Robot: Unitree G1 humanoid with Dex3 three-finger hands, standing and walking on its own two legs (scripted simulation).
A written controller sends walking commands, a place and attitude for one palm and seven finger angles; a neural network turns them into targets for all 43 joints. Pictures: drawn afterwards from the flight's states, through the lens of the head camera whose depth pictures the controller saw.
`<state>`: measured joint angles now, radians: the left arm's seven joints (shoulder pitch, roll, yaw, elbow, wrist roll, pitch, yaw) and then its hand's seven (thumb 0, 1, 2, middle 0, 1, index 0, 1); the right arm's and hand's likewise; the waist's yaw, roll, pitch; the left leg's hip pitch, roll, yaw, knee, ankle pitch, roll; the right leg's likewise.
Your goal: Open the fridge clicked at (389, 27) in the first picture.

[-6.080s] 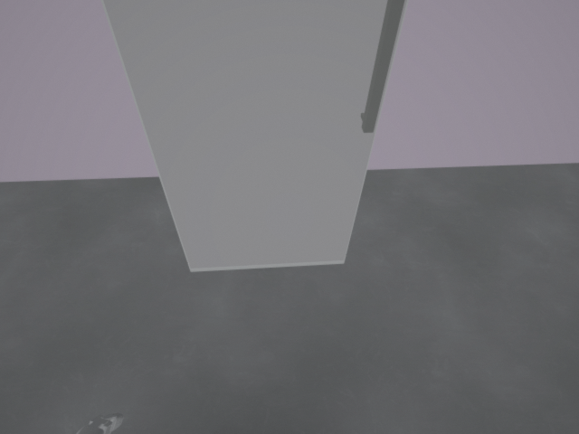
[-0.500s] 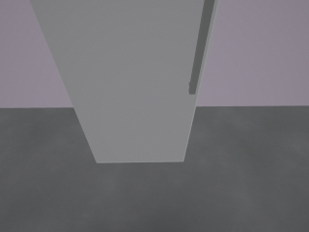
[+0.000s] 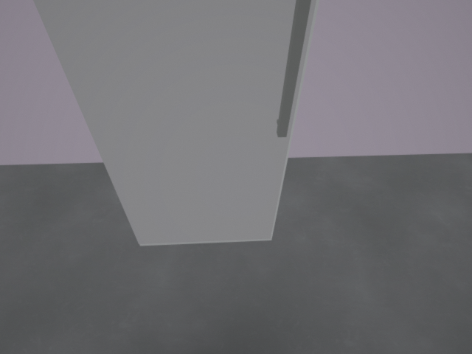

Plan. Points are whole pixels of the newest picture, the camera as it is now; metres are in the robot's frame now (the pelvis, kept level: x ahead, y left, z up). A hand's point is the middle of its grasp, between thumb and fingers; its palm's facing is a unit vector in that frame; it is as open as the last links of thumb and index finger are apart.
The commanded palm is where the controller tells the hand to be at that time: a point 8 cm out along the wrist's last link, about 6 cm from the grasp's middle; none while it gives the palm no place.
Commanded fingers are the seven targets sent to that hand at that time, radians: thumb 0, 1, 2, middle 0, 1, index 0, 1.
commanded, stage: look again from close up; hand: right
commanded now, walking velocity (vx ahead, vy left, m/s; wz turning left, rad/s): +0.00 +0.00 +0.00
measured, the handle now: (291, 58) +0.72 -0.10 +0.19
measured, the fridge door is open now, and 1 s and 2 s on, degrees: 0 0 0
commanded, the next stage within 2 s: shuffle to correct the standing spot in 1.42 s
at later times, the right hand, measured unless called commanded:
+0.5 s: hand out of the picture +0.06 -0.24 -0.15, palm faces -0.08 +0.94 -0.34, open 7.4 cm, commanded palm none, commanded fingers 0.00 -0.90 -0.90 0.20 0.30 0.20 0.30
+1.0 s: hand out of the picture +0.09 -0.21 -0.15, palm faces -0.08 +0.95 -0.31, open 7.4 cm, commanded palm none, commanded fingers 0.00 -0.90 -0.90 0.20 0.30 0.20 0.30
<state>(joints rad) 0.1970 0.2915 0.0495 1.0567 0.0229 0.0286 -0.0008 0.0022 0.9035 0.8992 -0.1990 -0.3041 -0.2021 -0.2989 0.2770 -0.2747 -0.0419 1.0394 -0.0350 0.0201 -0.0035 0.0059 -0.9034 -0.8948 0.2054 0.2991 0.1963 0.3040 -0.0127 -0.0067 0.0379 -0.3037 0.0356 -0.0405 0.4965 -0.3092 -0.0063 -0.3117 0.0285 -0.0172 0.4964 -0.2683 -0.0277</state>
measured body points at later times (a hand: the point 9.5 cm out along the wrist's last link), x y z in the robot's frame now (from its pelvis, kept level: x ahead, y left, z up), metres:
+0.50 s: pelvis -0.02 -0.01 +0.00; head -0.01 +0.00 +0.45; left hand -0.02 +0.28 -0.15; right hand +0.07 -0.29 -0.13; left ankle -0.03 +0.12 -0.74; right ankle +0.01 -0.11 -0.74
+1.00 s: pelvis +0.01 +0.02 +0.01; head +0.02 +0.02 +0.46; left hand +0.07 +0.31 -0.13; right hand +0.09 -0.26 -0.13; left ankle -0.03 +0.12 -0.74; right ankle +0.01 -0.11 -0.74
